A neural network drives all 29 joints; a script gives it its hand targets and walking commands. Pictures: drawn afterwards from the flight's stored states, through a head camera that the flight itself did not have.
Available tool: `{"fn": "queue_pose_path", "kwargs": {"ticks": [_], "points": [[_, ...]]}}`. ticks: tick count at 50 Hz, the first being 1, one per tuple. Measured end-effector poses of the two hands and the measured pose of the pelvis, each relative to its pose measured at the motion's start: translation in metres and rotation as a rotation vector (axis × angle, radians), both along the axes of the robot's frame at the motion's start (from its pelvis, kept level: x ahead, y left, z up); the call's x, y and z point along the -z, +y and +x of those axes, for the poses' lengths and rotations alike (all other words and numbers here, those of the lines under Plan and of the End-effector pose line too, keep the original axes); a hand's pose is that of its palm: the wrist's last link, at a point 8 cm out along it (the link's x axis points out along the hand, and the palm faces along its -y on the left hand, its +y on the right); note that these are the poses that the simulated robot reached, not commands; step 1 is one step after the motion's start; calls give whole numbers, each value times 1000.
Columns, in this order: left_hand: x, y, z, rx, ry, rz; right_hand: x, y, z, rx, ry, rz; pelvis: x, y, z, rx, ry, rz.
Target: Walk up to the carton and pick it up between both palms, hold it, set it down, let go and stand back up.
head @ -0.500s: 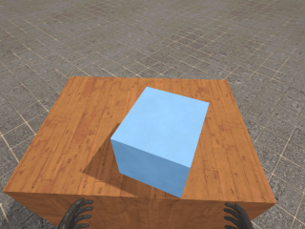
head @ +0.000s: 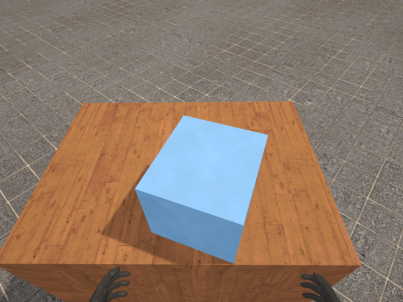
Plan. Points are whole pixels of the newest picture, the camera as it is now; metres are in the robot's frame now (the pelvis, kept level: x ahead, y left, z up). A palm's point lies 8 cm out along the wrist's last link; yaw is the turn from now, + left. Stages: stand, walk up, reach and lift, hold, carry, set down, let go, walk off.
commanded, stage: let go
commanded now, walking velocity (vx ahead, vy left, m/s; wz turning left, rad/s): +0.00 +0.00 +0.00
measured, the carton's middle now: (207, 185) +0.38 +0.02 +0.00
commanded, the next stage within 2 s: stand in 0.24 s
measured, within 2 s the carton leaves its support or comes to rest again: neither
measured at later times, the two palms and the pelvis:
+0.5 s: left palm out of the picture +0.10 +0.31 -0.08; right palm out of the picture +0.12 -0.28 -0.10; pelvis +0.00 +0.01 -0.01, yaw +3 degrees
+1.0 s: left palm out of the picture -0.02 +0.31 -0.11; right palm out of the picture +0.05 -0.28 -0.11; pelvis -0.05 +0.01 +0.00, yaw +4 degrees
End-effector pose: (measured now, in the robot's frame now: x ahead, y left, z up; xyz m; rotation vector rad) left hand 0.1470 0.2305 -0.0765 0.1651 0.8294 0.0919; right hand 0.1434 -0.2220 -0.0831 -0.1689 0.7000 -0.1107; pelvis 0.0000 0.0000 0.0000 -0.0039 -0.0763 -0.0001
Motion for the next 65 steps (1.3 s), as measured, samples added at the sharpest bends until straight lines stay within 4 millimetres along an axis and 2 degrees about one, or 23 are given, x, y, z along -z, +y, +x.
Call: {"fn": "queue_pose_path", "kwargs": {"ticks": [6, 13, 16, 19, 24, 30, 43, 52, 59, 65], "points": [[3, -3, 4, -9, 0, -3, 1, -3, -3, -9, 17, -9, 0, -2, 2, -1, 8, 1], [4, -1, 7, -6, 5, 6, -1, -2, 4, -19, 1, -11, 0, 1, 4, 0, 12, 0], [6, 10, 3, 12, -5, 50, 6, -11, 2, -45, 85, -53, 2, 2, 4, -13, 38, -1], [6, 33, -10, -13, -2, 107, 12, -30, -6, -29, 173, -102, 4, 4, 3, -27, 38, -1], [6, 71, -43, -78, 46, 184, 13, -58, -23, 4, 250, -158, 6, 6, 0, -42, 24, 0], [10, 91, -81, -112, 122, 213, 11, -69, -38, 9, 289, -182, 5, 8, -10, -52, 9, -1], [27, 81, -140, -113, 245, 169, 21, -58, -74, -21, 370, -155, 1, 9, -39, -65, 0, 1], [33, 79, -173, -134, 316, 165, 28, -64, -101, -17, 435, -157, 1, 6, -52, -70, 4, 0], [33, 78, -188, -149, 353, 173, 31, -72, -113, -10, 467, -163, 1, 1, -57, -72, 8, -1], [32, 75, -189, -154, 362, 178, 32, -79, -117, -6, 482, -165, 1, -3, -58, -72, 13, -2]]}}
